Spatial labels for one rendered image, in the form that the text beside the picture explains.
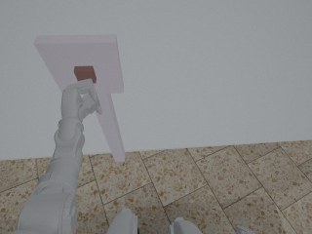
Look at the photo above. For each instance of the button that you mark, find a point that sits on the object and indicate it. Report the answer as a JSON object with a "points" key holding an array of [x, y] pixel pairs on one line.
{"points": [[85, 72]]}

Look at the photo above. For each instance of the robot left hand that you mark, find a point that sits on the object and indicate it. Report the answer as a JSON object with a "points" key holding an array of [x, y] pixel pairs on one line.
{"points": [[75, 106]]}

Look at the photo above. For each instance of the robot left upper arm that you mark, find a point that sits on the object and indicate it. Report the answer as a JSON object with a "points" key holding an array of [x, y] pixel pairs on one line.
{"points": [[52, 213]]}

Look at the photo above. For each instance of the right robot thigh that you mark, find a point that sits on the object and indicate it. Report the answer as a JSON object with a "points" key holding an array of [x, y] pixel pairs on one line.
{"points": [[183, 227]]}

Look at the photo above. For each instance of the left robot forearm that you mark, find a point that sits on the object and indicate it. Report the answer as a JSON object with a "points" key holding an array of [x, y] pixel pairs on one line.
{"points": [[65, 165]]}

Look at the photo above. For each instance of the robot thigh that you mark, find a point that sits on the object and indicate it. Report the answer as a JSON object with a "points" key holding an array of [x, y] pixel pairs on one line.
{"points": [[123, 223], [183, 227]]}

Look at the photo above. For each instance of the left robot thigh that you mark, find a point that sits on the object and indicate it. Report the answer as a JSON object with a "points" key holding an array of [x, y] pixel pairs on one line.
{"points": [[123, 223]]}

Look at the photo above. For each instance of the panel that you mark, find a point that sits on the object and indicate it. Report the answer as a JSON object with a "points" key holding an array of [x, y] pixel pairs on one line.
{"points": [[61, 53]]}

